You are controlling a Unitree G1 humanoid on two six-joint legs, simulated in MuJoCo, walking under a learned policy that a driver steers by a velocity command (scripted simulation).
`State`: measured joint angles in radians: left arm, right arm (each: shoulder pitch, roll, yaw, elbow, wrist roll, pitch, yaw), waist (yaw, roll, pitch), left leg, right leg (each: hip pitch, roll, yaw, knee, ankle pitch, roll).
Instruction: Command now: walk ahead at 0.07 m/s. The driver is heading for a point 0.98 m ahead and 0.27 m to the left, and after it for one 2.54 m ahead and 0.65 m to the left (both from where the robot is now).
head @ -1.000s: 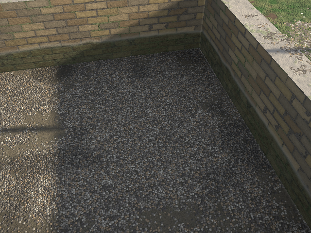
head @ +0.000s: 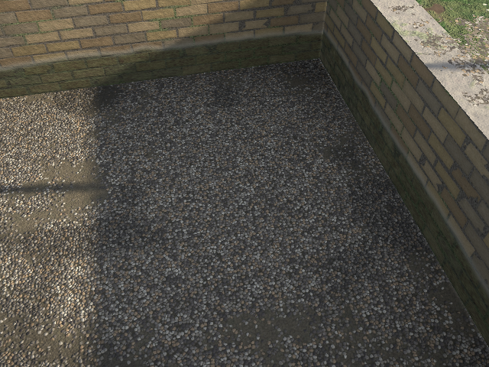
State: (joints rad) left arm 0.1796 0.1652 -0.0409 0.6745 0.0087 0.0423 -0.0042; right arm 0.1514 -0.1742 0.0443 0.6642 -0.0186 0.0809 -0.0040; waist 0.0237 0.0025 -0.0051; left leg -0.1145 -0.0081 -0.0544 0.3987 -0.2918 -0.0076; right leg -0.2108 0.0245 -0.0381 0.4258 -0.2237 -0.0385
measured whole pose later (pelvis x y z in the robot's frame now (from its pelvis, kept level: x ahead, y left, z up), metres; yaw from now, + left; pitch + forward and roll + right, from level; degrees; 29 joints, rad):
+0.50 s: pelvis +0.00 +0.01 +0.01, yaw -1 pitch +0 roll +0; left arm 0.29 0.21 -0.06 0.70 0.02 0.06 0.00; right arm 0.31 -0.23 0.06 0.71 -0.04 0.08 -0.02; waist 0.00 0.01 -0.01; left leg -0.05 -0.02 -0.04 0.29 -0.24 0.01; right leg -0.16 0.02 -0.01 0.33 -0.17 -0.03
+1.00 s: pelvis +0.00 +0.02 +0.01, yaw -1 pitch +0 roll +0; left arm 0.28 0.21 -0.05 0.72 0.02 0.06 0.01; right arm 0.30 -0.21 0.07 0.73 -0.01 0.08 -0.01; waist 0.01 -0.01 -0.01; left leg -0.06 -0.05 -0.04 0.29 -0.23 0.03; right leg -0.18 -0.01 0.00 0.35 -0.18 0.00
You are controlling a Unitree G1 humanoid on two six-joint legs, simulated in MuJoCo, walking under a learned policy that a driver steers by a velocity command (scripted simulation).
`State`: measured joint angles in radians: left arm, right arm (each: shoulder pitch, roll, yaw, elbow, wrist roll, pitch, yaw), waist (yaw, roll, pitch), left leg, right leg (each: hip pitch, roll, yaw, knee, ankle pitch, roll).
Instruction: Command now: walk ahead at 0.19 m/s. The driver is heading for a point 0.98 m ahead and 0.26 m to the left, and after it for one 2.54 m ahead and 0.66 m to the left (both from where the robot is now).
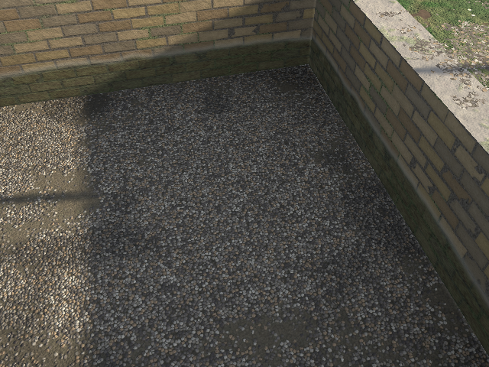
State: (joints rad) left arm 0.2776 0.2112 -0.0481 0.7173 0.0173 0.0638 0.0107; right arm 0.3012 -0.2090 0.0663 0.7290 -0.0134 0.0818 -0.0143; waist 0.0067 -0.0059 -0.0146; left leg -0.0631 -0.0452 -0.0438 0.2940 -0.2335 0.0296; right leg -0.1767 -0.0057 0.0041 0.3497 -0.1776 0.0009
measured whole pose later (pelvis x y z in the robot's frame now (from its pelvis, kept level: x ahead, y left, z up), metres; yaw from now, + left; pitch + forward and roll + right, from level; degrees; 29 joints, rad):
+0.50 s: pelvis +0.00 -0.01 -0.02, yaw +0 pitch -1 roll +0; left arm 0.14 0.16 -0.05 0.62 0.02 0.06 0.01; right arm 0.14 -0.17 0.06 0.61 -0.02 0.08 -0.01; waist 0.02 0.00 0.00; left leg -0.18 -0.03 -0.05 0.63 -0.42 0.01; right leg -0.28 0.01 -0.02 0.65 -0.34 -0.02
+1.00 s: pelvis +0.00 -0.02 -0.03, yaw +0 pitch -2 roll +0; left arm 0.13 0.16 -0.05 0.60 0.01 0.06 0.01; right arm 0.14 -0.16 0.06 0.61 -0.03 0.07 -0.01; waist 0.02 0.00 -0.01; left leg -0.19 -0.02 -0.06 0.66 -0.44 0.00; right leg -0.29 0.02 -0.02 0.69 -0.37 -0.03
